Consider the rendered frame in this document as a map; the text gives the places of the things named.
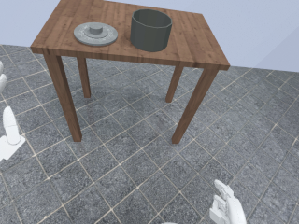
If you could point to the table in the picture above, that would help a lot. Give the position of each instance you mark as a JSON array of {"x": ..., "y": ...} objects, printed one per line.
[{"x": 191, "y": 43}]

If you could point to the pot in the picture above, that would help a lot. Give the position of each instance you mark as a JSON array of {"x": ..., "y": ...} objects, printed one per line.
[{"x": 150, "y": 29}]

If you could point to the robot right hand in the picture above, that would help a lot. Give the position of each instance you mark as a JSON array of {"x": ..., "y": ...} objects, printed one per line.
[{"x": 231, "y": 211}]

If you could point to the lid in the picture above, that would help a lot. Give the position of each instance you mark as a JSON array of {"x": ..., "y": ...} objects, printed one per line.
[{"x": 83, "y": 34}]

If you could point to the robot left hand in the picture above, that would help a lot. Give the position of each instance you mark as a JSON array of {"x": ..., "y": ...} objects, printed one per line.
[{"x": 13, "y": 141}]

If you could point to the knob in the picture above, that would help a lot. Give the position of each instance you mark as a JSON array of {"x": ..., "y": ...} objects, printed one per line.
[{"x": 96, "y": 28}]

